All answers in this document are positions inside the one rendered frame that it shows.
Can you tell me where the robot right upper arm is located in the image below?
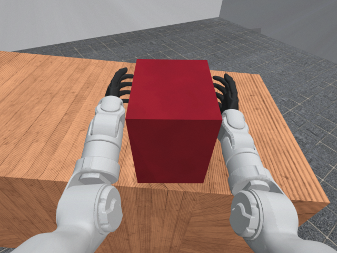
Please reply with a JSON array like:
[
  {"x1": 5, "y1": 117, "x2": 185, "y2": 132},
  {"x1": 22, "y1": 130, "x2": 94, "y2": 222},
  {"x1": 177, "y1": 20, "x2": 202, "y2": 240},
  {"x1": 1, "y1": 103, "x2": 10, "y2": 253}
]
[{"x1": 229, "y1": 189, "x2": 337, "y2": 253}]

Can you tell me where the pedestal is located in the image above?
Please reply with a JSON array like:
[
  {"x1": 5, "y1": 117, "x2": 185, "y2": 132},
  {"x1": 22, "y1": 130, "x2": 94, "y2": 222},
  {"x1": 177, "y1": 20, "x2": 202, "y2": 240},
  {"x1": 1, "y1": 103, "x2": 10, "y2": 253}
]
[{"x1": 0, "y1": 51, "x2": 330, "y2": 253}]

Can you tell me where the right robot forearm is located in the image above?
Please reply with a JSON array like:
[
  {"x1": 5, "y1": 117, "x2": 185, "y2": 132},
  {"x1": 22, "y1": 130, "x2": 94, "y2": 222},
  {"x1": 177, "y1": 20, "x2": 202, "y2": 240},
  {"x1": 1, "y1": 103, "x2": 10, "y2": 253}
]
[{"x1": 217, "y1": 109, "x2": 299, "y2": 227}]

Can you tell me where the robot left upper arm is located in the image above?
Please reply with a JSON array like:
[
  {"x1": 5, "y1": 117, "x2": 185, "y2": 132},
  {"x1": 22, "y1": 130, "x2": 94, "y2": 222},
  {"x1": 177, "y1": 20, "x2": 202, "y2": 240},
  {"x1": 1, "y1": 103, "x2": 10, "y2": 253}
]
[{"x1": 10, "y1": 183, "x2": 123, "y2": 253}]

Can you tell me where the robot left hand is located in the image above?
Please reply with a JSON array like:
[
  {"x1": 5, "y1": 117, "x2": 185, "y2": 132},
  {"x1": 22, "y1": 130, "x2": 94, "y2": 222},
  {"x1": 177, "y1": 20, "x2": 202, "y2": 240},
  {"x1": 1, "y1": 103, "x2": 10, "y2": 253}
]
[{"x1": 105, "y1": 67, "x2": 134, "y2": 103}]

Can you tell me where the carton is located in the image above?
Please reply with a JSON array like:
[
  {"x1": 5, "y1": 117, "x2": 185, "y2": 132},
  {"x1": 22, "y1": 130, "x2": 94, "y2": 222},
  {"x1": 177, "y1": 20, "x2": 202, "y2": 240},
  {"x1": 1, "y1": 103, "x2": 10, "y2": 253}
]
[{"x1": 125, "y1": 59, "x2": 223, "y2": 183}]

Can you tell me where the robot right hand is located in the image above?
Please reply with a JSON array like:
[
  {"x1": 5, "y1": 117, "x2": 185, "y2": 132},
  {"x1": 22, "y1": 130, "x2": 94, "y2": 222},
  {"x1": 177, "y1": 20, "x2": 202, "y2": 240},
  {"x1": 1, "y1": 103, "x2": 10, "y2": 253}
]
[{"x1": 213, "y1": 73, "x2": 239, "y2": 114}]

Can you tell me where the left robot forearm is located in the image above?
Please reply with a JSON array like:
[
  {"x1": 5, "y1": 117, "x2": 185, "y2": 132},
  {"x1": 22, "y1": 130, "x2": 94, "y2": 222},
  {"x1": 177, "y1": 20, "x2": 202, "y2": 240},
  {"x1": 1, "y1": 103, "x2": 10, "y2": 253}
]
[{"x1": 56, "y1": 96, "x2": 125, "y2": 223}]

